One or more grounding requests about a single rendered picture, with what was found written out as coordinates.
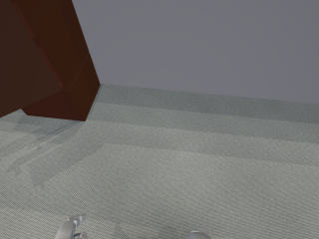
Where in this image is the cupboard door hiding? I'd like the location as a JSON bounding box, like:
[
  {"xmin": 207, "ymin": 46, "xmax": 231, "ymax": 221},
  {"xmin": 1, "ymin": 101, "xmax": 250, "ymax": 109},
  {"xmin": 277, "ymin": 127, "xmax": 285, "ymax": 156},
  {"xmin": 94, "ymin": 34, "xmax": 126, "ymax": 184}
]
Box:
[{"xmin": 0, "ymin": 0, "xmax": 62, "ymax": 118}]

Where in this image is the left robot hand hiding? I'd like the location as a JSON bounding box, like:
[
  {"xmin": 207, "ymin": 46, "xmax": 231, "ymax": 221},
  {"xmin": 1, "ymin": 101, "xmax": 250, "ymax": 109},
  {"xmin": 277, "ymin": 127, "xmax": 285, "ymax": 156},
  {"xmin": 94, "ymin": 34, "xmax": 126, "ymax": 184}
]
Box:
[{"xmin": 55, "ymin": 213, "xmax": 90, "ymax": 239}]

